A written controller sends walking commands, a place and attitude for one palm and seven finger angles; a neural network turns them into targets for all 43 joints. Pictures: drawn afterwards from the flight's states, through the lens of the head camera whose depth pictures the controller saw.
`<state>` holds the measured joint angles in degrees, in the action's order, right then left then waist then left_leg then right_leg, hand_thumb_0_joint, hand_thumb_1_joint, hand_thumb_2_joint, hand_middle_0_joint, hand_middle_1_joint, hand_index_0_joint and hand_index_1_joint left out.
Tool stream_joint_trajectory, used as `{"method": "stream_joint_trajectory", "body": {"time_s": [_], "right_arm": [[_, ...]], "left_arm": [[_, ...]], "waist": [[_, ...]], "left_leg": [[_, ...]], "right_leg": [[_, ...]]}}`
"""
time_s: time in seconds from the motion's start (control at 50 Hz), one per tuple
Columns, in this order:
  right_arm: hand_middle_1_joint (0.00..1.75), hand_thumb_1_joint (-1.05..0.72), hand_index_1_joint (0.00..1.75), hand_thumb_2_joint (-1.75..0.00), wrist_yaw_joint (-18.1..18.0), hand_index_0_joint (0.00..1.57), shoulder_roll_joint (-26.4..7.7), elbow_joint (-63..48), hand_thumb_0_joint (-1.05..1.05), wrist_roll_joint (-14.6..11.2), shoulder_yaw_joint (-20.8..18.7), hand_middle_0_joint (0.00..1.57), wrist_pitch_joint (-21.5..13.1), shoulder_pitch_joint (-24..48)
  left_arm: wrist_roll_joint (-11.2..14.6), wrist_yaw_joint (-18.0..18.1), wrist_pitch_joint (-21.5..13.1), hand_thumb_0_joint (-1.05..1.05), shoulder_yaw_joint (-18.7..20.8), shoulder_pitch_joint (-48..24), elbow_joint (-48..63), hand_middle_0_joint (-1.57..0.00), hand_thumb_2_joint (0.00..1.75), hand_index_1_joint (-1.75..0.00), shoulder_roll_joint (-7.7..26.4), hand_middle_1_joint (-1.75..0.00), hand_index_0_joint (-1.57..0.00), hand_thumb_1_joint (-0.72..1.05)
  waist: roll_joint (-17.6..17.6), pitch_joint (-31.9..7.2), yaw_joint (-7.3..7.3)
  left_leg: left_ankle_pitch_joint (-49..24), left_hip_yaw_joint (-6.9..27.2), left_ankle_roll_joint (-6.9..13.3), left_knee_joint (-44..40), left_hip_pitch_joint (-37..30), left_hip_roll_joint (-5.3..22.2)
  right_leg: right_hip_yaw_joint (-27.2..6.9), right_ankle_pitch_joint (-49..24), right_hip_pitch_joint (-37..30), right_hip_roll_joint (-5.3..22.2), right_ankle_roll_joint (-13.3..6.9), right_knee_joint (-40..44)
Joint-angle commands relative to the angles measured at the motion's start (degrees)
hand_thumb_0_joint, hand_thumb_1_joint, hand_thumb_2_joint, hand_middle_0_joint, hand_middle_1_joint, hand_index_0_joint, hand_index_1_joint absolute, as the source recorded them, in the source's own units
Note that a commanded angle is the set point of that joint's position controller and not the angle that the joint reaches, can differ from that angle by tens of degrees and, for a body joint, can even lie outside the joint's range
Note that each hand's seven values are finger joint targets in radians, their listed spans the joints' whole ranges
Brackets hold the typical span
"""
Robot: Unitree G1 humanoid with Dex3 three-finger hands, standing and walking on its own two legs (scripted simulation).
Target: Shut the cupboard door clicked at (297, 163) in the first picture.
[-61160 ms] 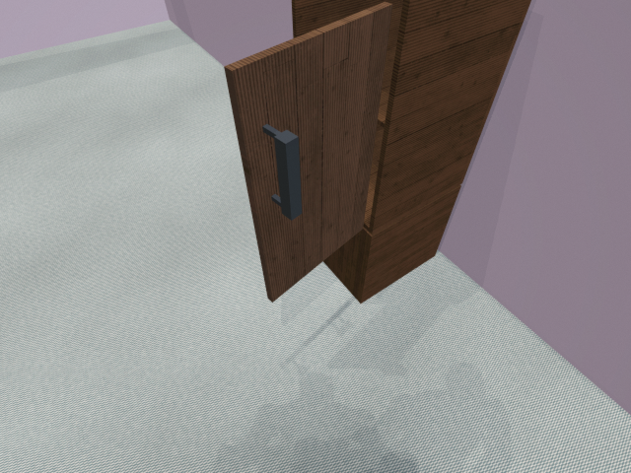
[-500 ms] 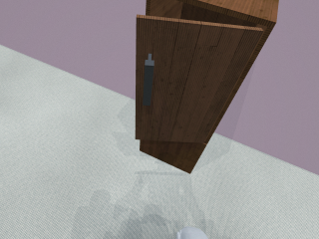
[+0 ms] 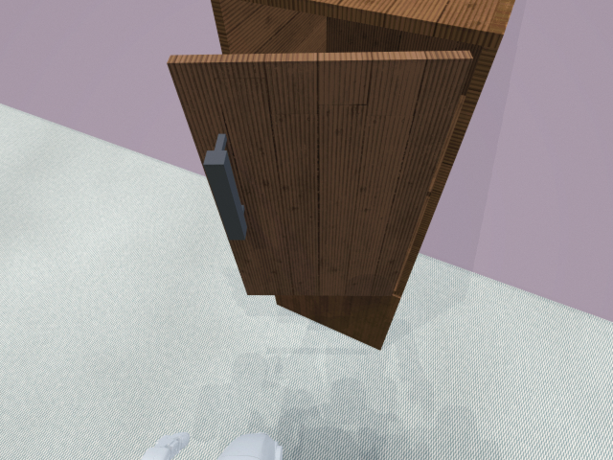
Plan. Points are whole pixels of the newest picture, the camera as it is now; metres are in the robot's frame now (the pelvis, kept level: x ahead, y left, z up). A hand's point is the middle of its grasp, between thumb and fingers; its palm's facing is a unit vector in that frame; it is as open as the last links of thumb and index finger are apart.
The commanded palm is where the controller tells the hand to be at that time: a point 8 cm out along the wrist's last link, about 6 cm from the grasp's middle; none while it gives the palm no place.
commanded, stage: come to a stop and stand still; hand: left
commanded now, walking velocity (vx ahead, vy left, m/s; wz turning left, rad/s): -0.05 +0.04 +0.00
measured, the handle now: (230, 189) +0.47 +0.14 +0.06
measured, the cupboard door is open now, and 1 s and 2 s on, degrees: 25 25 25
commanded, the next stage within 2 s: look again from close up in 0.78 s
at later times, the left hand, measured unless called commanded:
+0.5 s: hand out of the picture -0.03 +0.22 -0.17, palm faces +0.03 -0.98 -0.22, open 7.4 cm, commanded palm none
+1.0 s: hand out of the picture -0.02 +0.21 -0.18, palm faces -0.03 -0.98 -0.19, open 7.3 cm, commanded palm none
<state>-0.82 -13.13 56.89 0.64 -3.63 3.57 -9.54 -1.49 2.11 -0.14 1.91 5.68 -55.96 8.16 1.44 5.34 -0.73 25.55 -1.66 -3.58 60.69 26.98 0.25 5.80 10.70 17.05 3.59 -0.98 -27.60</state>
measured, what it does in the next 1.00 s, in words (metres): steps on the spot: left foot, then right foot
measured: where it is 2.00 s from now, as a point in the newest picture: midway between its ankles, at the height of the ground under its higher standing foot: outside the picture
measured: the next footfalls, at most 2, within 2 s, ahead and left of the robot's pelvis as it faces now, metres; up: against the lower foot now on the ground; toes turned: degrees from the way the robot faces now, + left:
left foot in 0.18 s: +0.03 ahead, +0.15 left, +0.00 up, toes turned +3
right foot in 0.42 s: +0.00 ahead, -0.08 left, +0.00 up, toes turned +1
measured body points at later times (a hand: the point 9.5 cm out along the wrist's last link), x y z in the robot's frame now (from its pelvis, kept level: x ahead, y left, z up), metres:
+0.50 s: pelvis -0.02 +0.04 +0.00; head +0.00 +0.04 +0.45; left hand -0.03 +0.28 -0.16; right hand +0.05 -0.19 -0.15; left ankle -0.01 +0.14 -0.74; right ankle -0.04 -0.08 -0.74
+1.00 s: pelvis -0.03 +0.04 +0.00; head -0.01 +0.04 +0.45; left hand -0.02 +0.26 -0.16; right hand -0.07 -0.17 -0.16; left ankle -0.01 +0.14 -0.74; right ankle -0.04 -0.08 -0.74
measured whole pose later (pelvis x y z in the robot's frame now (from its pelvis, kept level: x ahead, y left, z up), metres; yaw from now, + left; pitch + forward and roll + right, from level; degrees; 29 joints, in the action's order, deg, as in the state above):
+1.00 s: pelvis -0.03 +0.04 +0.00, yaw +0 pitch +0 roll -1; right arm -0.9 -8.5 63.1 1.1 0.1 -0.4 -20.3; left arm -0.8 2.5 -1.6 -1.3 16.1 -63.7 8.1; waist 1.1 2.3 -2.0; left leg 14.2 -3.1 1.4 29.9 15.6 0.6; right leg -1.0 16.4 11.6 -0.7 0.1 -28.2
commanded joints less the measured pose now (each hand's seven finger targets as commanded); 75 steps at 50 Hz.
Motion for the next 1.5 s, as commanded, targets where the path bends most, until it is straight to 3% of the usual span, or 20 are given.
{"method": "stream_joint_trajectory", "body": {"time_s": [0.0, 0.06, 0.1, 0.12, 0.14, 0.16, 0.26, 0.34, 0.38, 0.42, 0.44, 0.48, 0.64, 0.84, 0.86, 0.9, 0.92, 1.0, 1.14, 1.48], "right_arm": [[0.30, -0.90, 0.30, -0.90, 0.6, 0.20, -2.1, -3.5, 0.00, 0.1, -0.6, 0.20, -0.2, -4.7], [0.30, -0.90, 0.30, -0.90, 0.6, 0.20, -1.8, -4.3, 0.00, -0.1, -0.2, 0.20, -1.1, -4.4], [0.30, -0.90, 0.30, -0.90, 0.6, 0.20, -2.5, -3.2, 0.00, 0.0, 0.1, 0.20, -1.7, -8.0], [0.30, -0.90, 0.30, -0.90, 0.6, 0.20, -4.6, -3.0, 0.00, 0.1, -0.1, 0.20, -2.3, -8.7], [0.30, -0.90, 0.30, -0.90, 0.5, 0.20, -9.0, -4.5, 0.00, 0.7, -0.6, 0.20, -2.7, -6.5], [0.30, -0.90, 0.30, -0.90, 0.1, 0.20, -10.9, -6.3, 0.00, 1.2, -0.5, 0.20, -2.2, -2.7], [0.30, -0.90, 0.30, -0.90, -1.3, 0.20, -7.0, -5.7, 0.00, 0.8, 1.2, 0.20, -3.2, 2.5], [0.30, -0.90, 0.30, -0.90, -1.3, 0.20, -6.5, -2.7, 0.00, -0.1, 1.1, 0.20, -3.5, -0.8], [0.30, -0.90, 0.30, -0.90, -1.1, 0.20, -4.3, -1.7, 0.00, -0.9, 1.3, 0.20, -3.7, -2.0], [0.30, -0.90, 0.30, -0.90, -0.5, 0.20, -2.5, -0.6, 0.00, -0.9, 1.6, 0.20, -3.7, -3.6], [0.30, -0.90, 0.30, -0.90, -0.7, 0.20, -2.5, 0.4, 0.00, -0.6, 1.7, 0.20, -3.6, -4.0], [0.30, -0.90, 0.30, -0.90, -0.8, 0.20, -2.9, 2.1, 0.00, -0.6, 1.7, 0.20, -3.9, -5.5], [0.30, -0.90, 0.30, -0.90, -0.8, 0.20, -1.1, 5.9, 0.00, -0.1, 2.6, 0.20, -3.7, -8.2], [0.30, -0.90, 0.30, -0.90, -1.4, 0.20, 0.0, 7.5, 0.00, -0.1, 2.8, 0.20, -4.4, -11.8], [0.30, -0.90, 0.30, -0.90, -0.3, 0.20, -2.0, 4.1, 0.00, -0.3, 3.3, 0.20, -5.7, -5.6], [0.30, -0.90, 0.30, -0.90, 0.0, 0.20, -0.1, 3.0, 0.00, 0.4, 3.0, 0.20, -4.9, -11.9], [0.30, -0.90, 0.30, -0.90, 0.1, 0.20, 0.3, 2.7, 0.00, 0.8, 3.0, 0.20, -5.4, -12.7], [0.30, -0.90, 0.30, -0.90, -0.3, 0.20, -1.0, 1.4, 0.00, 0.3, 2.9, 0.20, -5.6, -11.7], [0.30, -0.90, 0.30, -0.90, -0.4, 0.20, -2.2, 2.0, 0.00, 0.2, 2.8, 0.20, -6.0, -9.7], [0.30, -0.90, 0.30, -0.90, -0.5, 0.20, -4.3, 2.8, 0.00, 0.2, 2.6, 0.20, -5.8, -3.3]], "left_arm": [[-0.6, 0.6, 0.0, 0.00, 3.5, 3.6, 3.1, -0.20, 0.90, -0.30, 12.7, -0.30, -0.20, 0.90], [-0.8, 0.3, 0.2, 0.00, 3.6, 4.1, 3.2, -0.20, 0.90, -0.30, 13.9, -0.30, -0.20, 0.90], [-0.2, 0.0, 0.8, 0.00, 3.4, 3.8, 2.9, -0.20, 0.90, -0.30, 13.8, -0.30, -0.20, 0.90], [0.0, -0.1, 1.3, 0.00, 2.9, 4.6, 3.1, -0.20, 0.90, -0.30, 11.7, -0.30, -0.20, 0.90], [0.6, -0.4, 1.8, 0.00, 2.1, 6.9, 3.7, -0.20, 0.90, -0.30, 8.3, -0.30, -0.20, 0.90], [0.6, -0.4, 2.2, 0.00, 1.8, 5.9, 4.1, -0.20, 0.90, -0.30, 8.0, -0.30, -0.20, 0.90], [0.5, -0.9, 2.5, 0.00, 1.5, 8.9, 0.5, -0.20, 0.90, -0.30, 8.7, -0.30, -0.20, 0.90], [0.6, -0.9, 1.4, 0.00, 0.3, 11.4, -1.8, -0.20, 0.90, -0.30, 7.4, -0.30, -0.20, 0.90], [0.5, -0.4, 0.4, 0.00, 0.0, 13.2, -3.5, -0.20, 0.90, -0.30, 8.6, -0.30, -0.20, 0.90], [0.5, -0.5, 0.0, 0.00, -0.3, 10.8, -3.7, -0.20, 0.90, -0.30, 9.8, -0.30, -0.20, 0.90], [0.6, -0.4, -0.6, 0.00, -0.3, 10.9, -4.6, -0.20, 0.90, -0.30, 9.0, -0.30, -0.20, 0.90], [0.9, -0.2, -0.8, 0.00, -0.8, 10.9, -5.4, -0.20, 0.90, -0.30, 7.6, -0.30, -0.20, 0.90], [0.9, -0.2, 0.0, 0.00, -0.9, 12.5, -7.3, -0.20, 0.90, -0.30, 5.9, -0.30, -0.20, 0.90], [1.2, -0.1, -0.3, 0.00, -1.0, 13.6, -8.4, -0.20, 0.90, -0.30, 4.7, -0.30, -0.20, 0.90], [0.0, 2.1, -2.3, 0.00, -2.1, 16.3, -8.9, -0.20, 0.90, -0.30, 6.3, -0.30, -0.20, 0.90], [0.7, 1.1, -2.2, 0.00, -1.5, 12.7, -5.3, -0.20, 0.90, -0.30, 8.6, -0.30, -0.20, 0.90], [0.6, 0.9, -2.4, 0.00, -1.5, 12.7, -4.8, -0.20, 0.90, -0.30, 7.5, -0.30, -0.20, 0.90], [0.7, 0.5, -2.1, 0.00, -2.2, 13.8, -5.2, -0.20, 0.90, -0.30, 5.2, -0.30, -0.20, 0.90], [0.6, 0.5, -2.0, 0.00, -1.8, 13.3, -4.3, -0.20, 0.90, -0.30, 6.7, -0.30, -0.20, 0.90], [0.6, 0.0, -1.6, 0.00, -1.3, 11.1, -4.3, -0.20, 0.90, -0.30, 9.8, -0.30, -0.20, 0.90]], "waist": [[-11.8, -8.8, 0.84], [-11.6, -8.9, 0.58], [-10.7, -9.2, -1.21], [-3.8, -9.2, -1.21], [11.6, -7.8, 0.21], [12.1, -4.8, 0.14], [8.3, -5.4, 2.81], [4.6, -7.7, 2.29], [0.7, -7.3, 1.64], [0.4, -4.7, -0.14], [-6.3, -6.0, -0.37], [-9.5, -6.1, -0.58], [-2.6, 1.0, 0.25], [-1.0, -1.0, 0.71], [4.9, 0.8, 2.54], [3.4, -3.1, -1.31], [6.0, -4.8, -0.64], [-1.0, -2.2, 0.25], [-4.0, -0.9, 0.59], [-2.8, -4.5, 0.57]], "left_leg": [[-0.3, 2.6, 0.4, -5.6, -3.4, 1.6], [-1.9, 1.0, 1.0, -18.1, -8.2, 1.2], [-12.5, -0.6, 1.4, -32.9, -18.2, 0.7], [-15.2, 2.9, 2.3, -38.7, -22.6, 3.9], [-22.1, 15.0, 6.8, -43.5, -18.7, 14.8], [-21.2, 17.6, 11.9, -46.6, -9.0, 19.6], [-32.1, 8.9, 12.7, -42.9, -12.7, 13.1], [-32.7, 7.7, 11.0, -40.3, -18.3, 11.4], [-24.2, 6.0, 6.9, -37.8, -16.4, 6.8], [-18.8, 5.0, 4.8, -40.1, -17.8, 4.4], [-21.4, 4.0, 4.4, -39.1, -19.6, 4.7], [-19.8, 3.9, 4.5, -40.2, -21.2, 5.0], [-10.7, 3.9, 4.4, -44.3, -16.6, 4.3], [-14.9, 4.3, 4.5, -44.3, -16.3, 5.2], [-21.3, 1.5, 3.2, -32.6, -13.0, 6.0], [-8.2, 3.6, 4.0, -34.4, -13.2, 3.8], [-12.1, 4.6, 4.7, -34.9, -12.8, 4.5], [-11.7, 6.6, 6.1, -37.9, -11.1, 5.6], [-15.9, 5.4, 6.4, -38.7, -13.1, 5.3], [-19.8, 3.0, 5.6, -38.2, -18.7, 5.8]], "right_leg": [[-11.3, -26.5, -5.0, 16.9, -10.3, 8.6], [-12.2, -21.2, -4.7, 15.5, -9.5, 7.1], [-10.9, -10.2, 0.2, 12.5, -5.6, 4.0], [-8.7, -0.7, 4.4, 8.5, -2.8, -1.1], [-3.7, 11.2, 6.6, 1.3, 1.2, -6.5], [-3.6, 18.7, 3.3, -1.0, 2.1, -13.3], [-7.6, 15.5, 2.0, -2.3, 1.8, -21.4], [-5.9, 6.2, -4.9, -2.5, 2.0, -2.5], [-12.5, -5.8, -8.7, 0.9, 0.2, 7.7], [-14.5, -6.3, -5.0, 4.2, -1.5, 8.3], [-14.3, -9.8, -5.4, 3.0, -1.5, 7.5], [-13.7, -6.8, -5.1, 2.9, -1.1, 8.7], [-13.8, 6.9, -2.6, 1.4, -0.9, 12.1], [-12.4, 0.4, -6.1, 1.3, -1.1, 10.2], [-11.8, -9.7, -3.7, 3.9, -1.0, 8.5], [-13.1, 12.6, -0.3, 2.6, -2.8, 6.3], [-11.4, 7.5, -1.5, 1.7, -2.9, 4.0], [-10.8, 6.5, -1.4, -0.1, -2.2, 2.0], [-11.5, 1.8, -1.2, 0.4, -1.5, 1.8], [-12.7, -5.6, -3.7, 1.4, -1.1, 3.9]]}}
